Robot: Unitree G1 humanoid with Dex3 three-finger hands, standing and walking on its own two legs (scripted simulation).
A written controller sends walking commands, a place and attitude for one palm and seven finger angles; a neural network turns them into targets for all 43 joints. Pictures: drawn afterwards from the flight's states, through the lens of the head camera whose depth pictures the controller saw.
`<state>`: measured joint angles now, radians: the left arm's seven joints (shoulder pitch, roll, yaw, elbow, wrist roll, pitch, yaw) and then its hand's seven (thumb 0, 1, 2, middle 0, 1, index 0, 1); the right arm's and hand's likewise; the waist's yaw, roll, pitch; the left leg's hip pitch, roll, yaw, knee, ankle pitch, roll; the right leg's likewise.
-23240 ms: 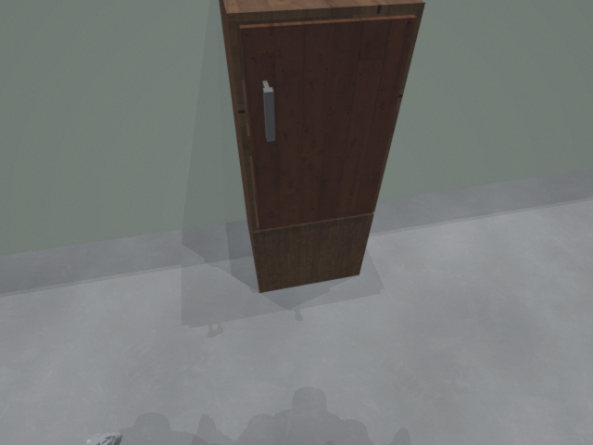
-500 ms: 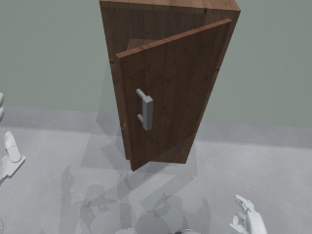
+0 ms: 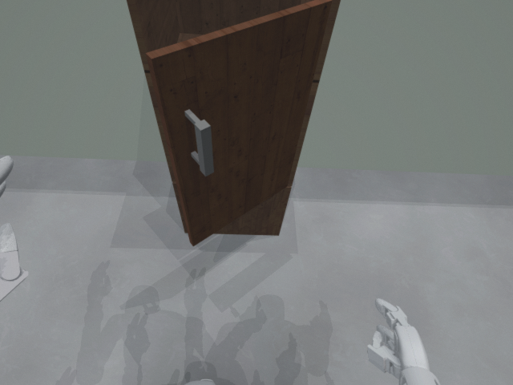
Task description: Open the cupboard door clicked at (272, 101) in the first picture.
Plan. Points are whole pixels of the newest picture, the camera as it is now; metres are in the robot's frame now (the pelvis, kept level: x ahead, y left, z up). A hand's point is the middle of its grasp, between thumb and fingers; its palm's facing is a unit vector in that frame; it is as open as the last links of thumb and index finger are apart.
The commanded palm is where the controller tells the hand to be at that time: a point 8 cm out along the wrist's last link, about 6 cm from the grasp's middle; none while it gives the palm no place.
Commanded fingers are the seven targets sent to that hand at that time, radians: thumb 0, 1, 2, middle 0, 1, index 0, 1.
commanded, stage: step back with the hand held close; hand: left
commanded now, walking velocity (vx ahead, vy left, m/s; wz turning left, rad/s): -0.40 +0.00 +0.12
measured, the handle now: (199, 143) +0.51 +0.15 +0.05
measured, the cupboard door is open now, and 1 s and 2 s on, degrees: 39 39 39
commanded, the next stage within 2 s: stop stepping back and stand still in 0.02 s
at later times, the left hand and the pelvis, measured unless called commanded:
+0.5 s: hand out of the picture +0.04 +0.23 +0.17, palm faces +0.51 -0.74 -0.44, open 7.4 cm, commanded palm +0.00 +0.26 +0.17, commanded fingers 0.00 0.90 0.90 -0.20 -0.30 -0.20 -0.30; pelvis -0.13 -0.04 +0.00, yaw +3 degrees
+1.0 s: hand out of the picture +0.02 +0.24 +0.16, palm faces +0.51 -0.73 -0.46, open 7.4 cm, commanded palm -0.04 +0.28 +0.17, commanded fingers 0.00 0.90 0.90 -0.20 -0.30 -0.20 -0.30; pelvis -0.16 -0.03 -0.01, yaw +4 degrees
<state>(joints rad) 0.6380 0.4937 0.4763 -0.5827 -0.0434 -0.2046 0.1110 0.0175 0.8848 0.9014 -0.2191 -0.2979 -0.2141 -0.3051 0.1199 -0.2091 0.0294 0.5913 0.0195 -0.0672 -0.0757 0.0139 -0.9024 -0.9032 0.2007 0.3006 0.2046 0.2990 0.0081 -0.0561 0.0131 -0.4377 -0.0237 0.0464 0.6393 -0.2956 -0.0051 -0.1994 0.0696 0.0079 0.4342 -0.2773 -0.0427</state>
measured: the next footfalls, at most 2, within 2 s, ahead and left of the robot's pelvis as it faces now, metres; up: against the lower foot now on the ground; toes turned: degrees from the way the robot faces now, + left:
left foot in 0.04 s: +0.03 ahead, +0.08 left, +0.00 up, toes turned +2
right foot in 0.36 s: -0.08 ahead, -0.10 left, +0.00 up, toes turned +8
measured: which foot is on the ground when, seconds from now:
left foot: up 0.00-0.02, down 0.04-0.36, up 0.38-0.66, down 0.68-0.90, up 0.92-1.00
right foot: down 0.00-0.06, up 0.08-0.34, down 0.36-1.00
